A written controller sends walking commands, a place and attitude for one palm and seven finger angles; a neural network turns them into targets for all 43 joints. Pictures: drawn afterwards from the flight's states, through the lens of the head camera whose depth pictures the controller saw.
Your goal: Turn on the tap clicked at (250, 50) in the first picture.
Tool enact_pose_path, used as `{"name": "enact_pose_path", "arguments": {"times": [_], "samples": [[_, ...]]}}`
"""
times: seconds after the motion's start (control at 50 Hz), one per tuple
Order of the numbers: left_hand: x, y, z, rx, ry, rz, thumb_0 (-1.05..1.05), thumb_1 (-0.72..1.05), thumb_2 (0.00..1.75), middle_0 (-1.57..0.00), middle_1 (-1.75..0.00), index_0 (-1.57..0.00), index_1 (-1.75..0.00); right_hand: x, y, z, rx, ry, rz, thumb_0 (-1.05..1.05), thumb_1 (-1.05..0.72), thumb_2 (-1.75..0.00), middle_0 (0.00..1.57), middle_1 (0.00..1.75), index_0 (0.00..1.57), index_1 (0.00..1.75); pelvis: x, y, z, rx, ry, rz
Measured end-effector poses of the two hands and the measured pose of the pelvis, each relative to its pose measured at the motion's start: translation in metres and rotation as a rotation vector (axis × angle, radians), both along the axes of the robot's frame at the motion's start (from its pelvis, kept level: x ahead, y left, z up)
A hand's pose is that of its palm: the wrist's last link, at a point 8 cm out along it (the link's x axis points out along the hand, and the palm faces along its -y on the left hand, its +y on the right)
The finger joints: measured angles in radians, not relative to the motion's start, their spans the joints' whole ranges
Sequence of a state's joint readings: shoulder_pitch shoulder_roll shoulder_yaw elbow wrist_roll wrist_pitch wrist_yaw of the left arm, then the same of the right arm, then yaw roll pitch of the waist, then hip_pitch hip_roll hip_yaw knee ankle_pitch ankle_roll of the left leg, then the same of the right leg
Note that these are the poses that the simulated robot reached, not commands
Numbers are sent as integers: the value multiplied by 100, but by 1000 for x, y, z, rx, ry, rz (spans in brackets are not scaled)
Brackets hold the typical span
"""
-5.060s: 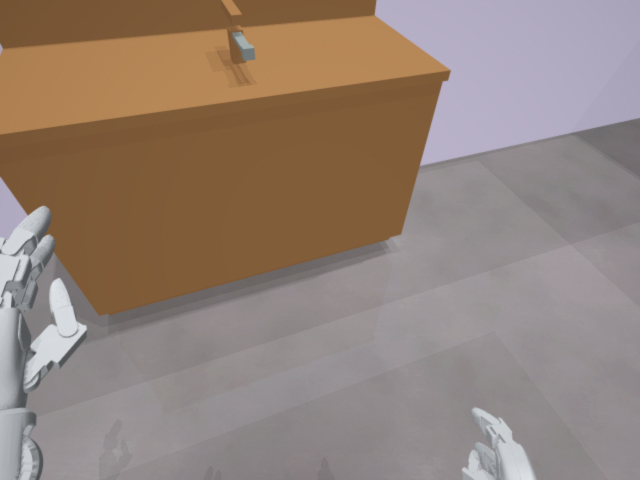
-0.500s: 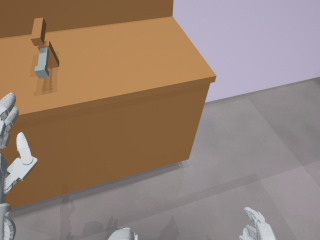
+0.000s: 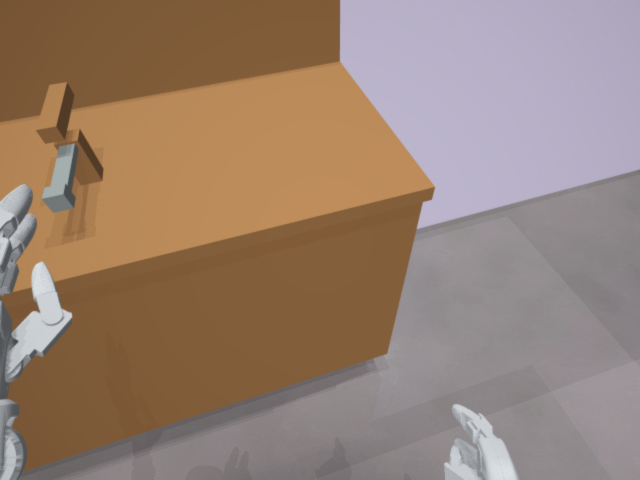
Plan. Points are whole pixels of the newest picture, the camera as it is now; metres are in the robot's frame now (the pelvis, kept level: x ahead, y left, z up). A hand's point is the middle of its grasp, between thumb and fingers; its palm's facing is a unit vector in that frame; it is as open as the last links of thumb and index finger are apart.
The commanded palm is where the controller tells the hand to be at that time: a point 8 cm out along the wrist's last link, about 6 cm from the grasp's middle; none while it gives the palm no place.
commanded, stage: come to a stop and stand still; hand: left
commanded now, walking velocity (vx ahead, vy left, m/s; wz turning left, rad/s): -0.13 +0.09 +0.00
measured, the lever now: (59, 198) +0.44 +0.41 +0.10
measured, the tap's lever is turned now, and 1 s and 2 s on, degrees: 0 0 0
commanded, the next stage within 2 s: look again from close up in 1.28 s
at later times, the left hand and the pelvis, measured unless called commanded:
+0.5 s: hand (23, 311) +0.22 +0.27 +0.19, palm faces +0.40 -0.87 -0.29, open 7.4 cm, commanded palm +0.15 +0.31 +0.19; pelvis -0.02 +0.04 +0.01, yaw -4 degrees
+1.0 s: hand (35, 292) +0.25 +0.29 +0.17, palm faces +0.38 -0.86 -0.33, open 7.4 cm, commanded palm +0.18 +0.33 +0.19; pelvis +0.01 +0.06 +0.01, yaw -3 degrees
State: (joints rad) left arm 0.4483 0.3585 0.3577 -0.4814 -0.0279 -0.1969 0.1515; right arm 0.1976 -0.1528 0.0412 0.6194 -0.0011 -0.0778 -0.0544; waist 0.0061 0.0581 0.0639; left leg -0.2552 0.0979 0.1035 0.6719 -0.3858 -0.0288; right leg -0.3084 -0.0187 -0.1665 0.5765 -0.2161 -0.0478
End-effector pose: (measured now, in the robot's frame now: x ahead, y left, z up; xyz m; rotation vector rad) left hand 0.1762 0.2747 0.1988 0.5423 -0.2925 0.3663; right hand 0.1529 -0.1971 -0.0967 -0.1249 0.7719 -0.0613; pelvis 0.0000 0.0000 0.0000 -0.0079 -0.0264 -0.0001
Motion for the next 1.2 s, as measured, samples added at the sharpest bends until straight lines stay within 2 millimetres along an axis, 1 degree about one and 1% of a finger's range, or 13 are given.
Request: {"name": "enact_pose_path", "arguments": {"times": [0.06,0.16,0.26,0.32,0.38,0.46,0.54,0.58,0.64,0.76,0.94,1.02,1.2], "samples": [[5,-6,-5,-35,27,8,1,89,90,-22,-30,-21,-30,2,-17,-1,-24,26,-12,1,-90,-90,20,30,21,30,0,-3,3,18,5,-2],[2,-9,-6,-27,55,-14,1,89,90,-22,-30,-21,-30,1,-41,15,-102,14,-57,1,-90,-90,20,30,21,30,-6,-3,7,40,14,-5],[-11,6,2,11,-11,-53,1,89,90,-22,-30,-22,-30,-5,-49,29,-191,-22,-65,1,-90,-90,20,30,20,30,-14,7,2,13,11,9],[-7,45,28,87,-176,0,1,88,90,-23,-30,-22,-30,-12,-38,30,-198,-45,-6,1,-90,-90,20,30,20,30,-22,10,0,13,-5,1],[-5,69,34,7,-252,74,1,89,90,-22,-30,-22,-30,-21,-22,34,-150,-79,38,1,-90,-90,20,30,20,30,-25,19,2,4,-13,-27],[0,52,10,-112,-173,4,1,90,90,-21,-30,-20,-30,-36,0,38,-99,-105,18,1,-90,-90,20,30,20,30,-24,35,7,0,-20,-59],[4,35,-18,-144,-27,-88,1,90,90,-21,-30,-20,-30,-48,18,38,-79,-90,-21,1,-90,-90,20,30,21,30,-24,46,10,3,-20,-66],[4,39,-23,-125,16,-96,1,89,90,-21,-30,-21,-30,-52,25,36,-76,-76,-27,1,-90,-90,20,30,21,30,-24,48,10,8,-23,-66],[2,52,-19,-91,20,-67,2,89,90,-22,-30,-21,-30,-53,33,32,-73,-56,-22,1,-90,-90,20,30,21,30,-22,52,10,9,-24,-64],[1,70,0,-79,-61,9,2,89,90,-22,-30,-21,-30,-39,37,28,-82,-30,13,1,-90,-90,20,30,21,30,-12,57,12,2,-15,-58],[27,61,-19,-152,7,-6,1,90,90,-21,-30,-21,-30,6,28,41,-113,-85,3,1,-90,-90,20,30,21,30,4,58,14,-4,5,-58],[35,56,-18,-145,20,-31,2,89,90,-21,-30,-21,-30,23,24,49,-127,-114,-3,1,-90,-90,20,30,21,30,10,56,14,-8,12,-55],[33,59,-9,-117,12,-18,1,89,90,-22,-30,-21,-30,39,22,51,-138,-106,6,1,-90,-90,20,30,21,30,20,54,14,-15,23,-45]]}}
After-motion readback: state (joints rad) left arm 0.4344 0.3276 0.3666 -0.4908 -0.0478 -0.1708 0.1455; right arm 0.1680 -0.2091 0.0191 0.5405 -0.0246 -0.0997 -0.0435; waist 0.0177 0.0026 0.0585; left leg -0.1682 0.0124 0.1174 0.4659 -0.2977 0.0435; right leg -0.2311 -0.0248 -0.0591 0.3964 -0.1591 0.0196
